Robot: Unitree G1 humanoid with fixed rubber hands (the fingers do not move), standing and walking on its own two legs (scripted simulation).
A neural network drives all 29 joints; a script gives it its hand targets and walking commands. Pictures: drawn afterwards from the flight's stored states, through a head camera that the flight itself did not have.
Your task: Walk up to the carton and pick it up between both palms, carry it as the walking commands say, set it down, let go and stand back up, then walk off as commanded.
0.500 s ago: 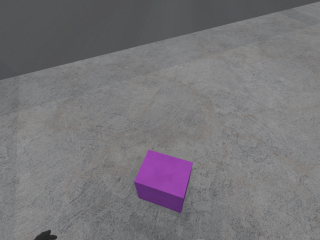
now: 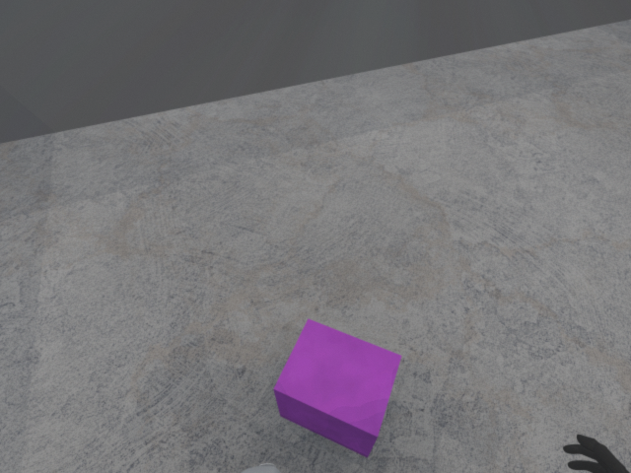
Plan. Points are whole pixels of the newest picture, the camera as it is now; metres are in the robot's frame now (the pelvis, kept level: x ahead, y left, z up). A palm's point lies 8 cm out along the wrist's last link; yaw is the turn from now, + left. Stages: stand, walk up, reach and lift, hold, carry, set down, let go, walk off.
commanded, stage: walk up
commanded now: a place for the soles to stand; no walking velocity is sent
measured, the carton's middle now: (337, 387) +0.44 -0.02 -0.63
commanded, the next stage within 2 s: none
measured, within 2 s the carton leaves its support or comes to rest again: neither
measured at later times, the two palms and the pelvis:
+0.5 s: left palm (84, 462) +0.15 +0.31 -0.06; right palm out of the picture +0.14 -0.33 -0.07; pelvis +0.03 -0.01 +0.03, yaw -1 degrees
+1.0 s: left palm out of the picture +0.13 +0.47 -0.07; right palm out of the picture +0.08 -0.22 -0.08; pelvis +0.01 +0.12 +0.00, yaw -11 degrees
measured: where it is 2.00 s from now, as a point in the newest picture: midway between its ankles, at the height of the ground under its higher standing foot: outside the picture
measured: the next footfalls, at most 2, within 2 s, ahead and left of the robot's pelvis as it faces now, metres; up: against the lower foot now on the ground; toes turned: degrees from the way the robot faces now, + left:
left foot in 0.84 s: +0.12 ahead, +0.23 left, +0.00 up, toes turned -24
right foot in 1.10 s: +0.03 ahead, +0.03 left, +0.00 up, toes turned -26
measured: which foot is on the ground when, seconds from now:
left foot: down 0.00-0.56, up 0.58-0.82, down 0.84-1.00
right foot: down 0.00-0.84, up 0.86-1.00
